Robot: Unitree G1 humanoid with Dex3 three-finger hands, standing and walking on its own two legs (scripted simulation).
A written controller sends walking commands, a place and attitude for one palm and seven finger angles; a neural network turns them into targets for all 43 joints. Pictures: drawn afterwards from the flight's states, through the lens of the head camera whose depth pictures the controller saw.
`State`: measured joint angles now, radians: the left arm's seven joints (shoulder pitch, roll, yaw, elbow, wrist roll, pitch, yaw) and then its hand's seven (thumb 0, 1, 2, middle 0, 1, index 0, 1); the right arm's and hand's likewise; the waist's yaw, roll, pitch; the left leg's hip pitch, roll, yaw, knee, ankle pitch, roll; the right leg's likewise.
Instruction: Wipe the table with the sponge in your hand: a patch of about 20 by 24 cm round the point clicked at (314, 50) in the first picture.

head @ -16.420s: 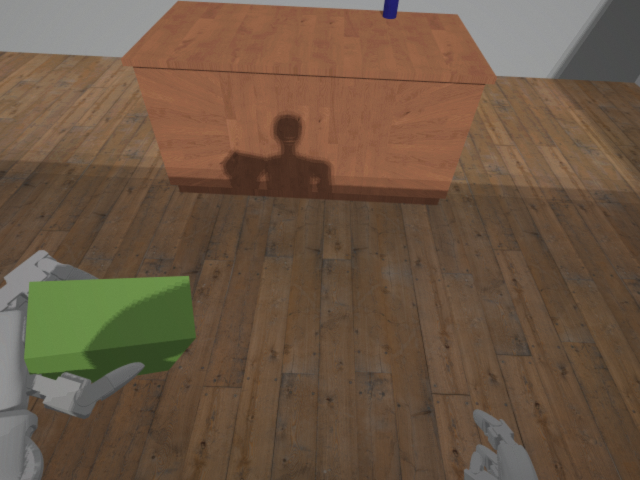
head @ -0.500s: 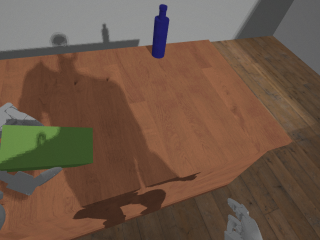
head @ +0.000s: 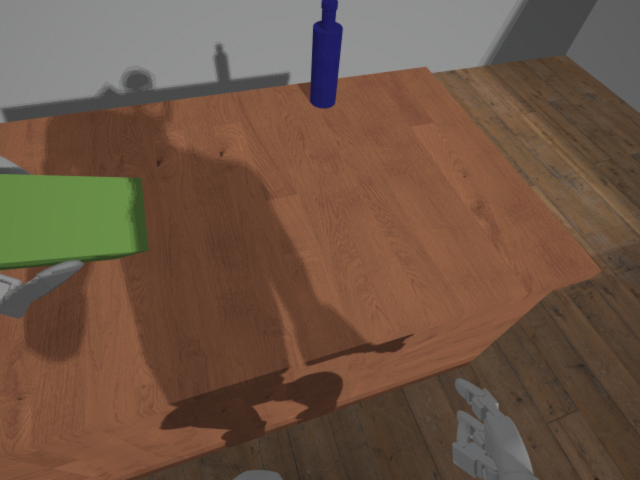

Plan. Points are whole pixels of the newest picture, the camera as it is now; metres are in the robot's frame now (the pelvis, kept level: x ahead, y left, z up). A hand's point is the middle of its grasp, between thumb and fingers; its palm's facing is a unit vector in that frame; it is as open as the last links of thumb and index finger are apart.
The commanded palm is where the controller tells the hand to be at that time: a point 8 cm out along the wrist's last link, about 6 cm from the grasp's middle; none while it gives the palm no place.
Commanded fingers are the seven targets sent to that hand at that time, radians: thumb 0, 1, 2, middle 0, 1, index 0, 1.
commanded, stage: come to a stop and stand still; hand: left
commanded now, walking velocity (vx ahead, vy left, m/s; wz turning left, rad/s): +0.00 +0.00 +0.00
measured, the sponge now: (75, 226) +0.28 +0.26 +0.19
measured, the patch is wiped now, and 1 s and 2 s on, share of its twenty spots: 0.00 0.00 0.00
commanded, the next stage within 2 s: look again from close up in 0.32 s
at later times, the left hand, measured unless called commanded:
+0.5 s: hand (91, 297) +0.23 +0.24 +0.16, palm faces +0.34 -0.86 -0.39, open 10.1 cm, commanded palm +0.17 +0.27 +0.18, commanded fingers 0.00 0.10 1.30 -1.20 -1.60 -1.20 -1.60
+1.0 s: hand (92, 281) +0.24 +0.24 +0.16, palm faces +0.33 -0.87 -0.38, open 10.1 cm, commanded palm +0.18 +0.27 +0.18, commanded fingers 0.00 0.10 1.30 -1.20 -1.60 -1.20 -1.60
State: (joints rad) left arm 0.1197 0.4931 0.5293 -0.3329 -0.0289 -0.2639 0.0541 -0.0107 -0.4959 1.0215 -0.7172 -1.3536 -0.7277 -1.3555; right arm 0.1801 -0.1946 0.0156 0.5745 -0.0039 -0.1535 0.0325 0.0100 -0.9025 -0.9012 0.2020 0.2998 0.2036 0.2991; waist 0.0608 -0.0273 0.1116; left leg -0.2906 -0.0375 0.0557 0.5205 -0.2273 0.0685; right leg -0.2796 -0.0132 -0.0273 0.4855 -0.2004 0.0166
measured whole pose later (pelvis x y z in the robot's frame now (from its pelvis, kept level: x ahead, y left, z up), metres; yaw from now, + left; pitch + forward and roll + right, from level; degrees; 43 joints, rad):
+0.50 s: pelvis +0.00 -0.01 +0.01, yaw -1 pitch +0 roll -1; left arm 0.40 0.36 0.37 -0.40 -0.04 -0.28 0.05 -0.01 -0.49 1.02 -0.72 -1.35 -0.73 -1.35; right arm 0.22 -0.21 0.02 0.60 0.01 -0.18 -0.03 0.01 -0.90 -0.90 0.20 0.30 0.20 0.30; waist 0.03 -0.01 0.06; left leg -0.25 -0.01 0.06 0.46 -0.21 0.06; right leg -0.23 0.01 -0.02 0.40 -0.16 0.00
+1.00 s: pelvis +0.02 +0.00 +0.01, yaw -1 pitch +0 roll -1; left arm 0.39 0.38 0.37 -0.45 -0.04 -0.22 0.05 -0.01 -0.49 1.02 -0.71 -1.35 -0.73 -1.35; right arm 0.20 -0.16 0.04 0.56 0.00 -0.13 -0.02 0.01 -0.90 -0.90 0.20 0.30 0.20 0.30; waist 0.04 -0.06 0.07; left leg -0.22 -0.03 0.07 0.43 -0.21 0.06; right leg -0.22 0.00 -0.01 0.40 -0.18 0.01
